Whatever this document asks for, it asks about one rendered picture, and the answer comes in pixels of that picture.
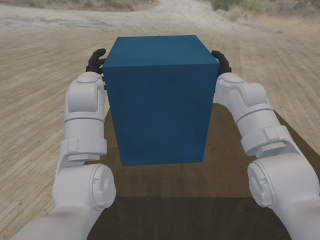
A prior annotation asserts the pedestal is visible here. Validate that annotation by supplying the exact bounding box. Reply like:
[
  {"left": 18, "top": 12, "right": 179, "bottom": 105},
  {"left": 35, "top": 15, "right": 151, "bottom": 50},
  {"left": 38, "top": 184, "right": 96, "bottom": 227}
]
[{"left": 83, "top": 103, "right": 320, "bottom": 240}]

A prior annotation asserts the left robot hand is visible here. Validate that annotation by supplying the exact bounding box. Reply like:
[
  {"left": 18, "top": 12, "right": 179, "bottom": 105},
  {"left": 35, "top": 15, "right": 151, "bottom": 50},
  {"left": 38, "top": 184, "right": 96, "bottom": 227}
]
[{"left": 85, "top": 48, "right": 106, "bottom": 90}]

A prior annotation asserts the carton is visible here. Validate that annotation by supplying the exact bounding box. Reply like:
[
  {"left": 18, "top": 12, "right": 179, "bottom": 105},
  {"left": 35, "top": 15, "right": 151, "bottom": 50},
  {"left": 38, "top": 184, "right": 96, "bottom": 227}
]
[{"left": 102, "top": 35, "right": 220, "bottom": 166}]

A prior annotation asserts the robot left forearm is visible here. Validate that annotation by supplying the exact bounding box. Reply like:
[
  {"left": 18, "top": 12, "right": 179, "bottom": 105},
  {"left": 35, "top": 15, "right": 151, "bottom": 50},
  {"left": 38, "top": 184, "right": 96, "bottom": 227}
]
[{"left": 52, "top": 71, "right": 107, "bottom": 205}]

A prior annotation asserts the left robot upper arm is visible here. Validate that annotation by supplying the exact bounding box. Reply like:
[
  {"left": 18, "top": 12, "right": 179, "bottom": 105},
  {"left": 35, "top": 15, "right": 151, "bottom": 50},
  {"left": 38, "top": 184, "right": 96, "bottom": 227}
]
[{"left": 10, "top": 163, "right": 116, "bottom": 240}]

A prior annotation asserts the robot right forearm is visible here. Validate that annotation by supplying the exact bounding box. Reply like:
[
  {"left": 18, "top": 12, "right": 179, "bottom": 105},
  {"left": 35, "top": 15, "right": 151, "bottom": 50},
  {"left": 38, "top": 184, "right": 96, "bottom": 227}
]
[{"left": 215, "top": 72, "right": 320, "bottom": 193}]

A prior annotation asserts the right robot upper arm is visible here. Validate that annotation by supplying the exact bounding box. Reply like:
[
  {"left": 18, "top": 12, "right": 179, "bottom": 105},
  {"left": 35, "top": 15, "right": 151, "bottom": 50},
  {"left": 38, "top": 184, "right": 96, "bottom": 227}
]
[{"left": 247, "top": 151, "right": 320, "bottom": 240}]

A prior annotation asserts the right robot hand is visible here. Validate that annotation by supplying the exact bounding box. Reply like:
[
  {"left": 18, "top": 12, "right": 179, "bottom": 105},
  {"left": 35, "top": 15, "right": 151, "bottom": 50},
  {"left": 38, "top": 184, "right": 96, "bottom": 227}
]
[{"left": 211, "top": 50, "right": 232, "bottom": 93}]

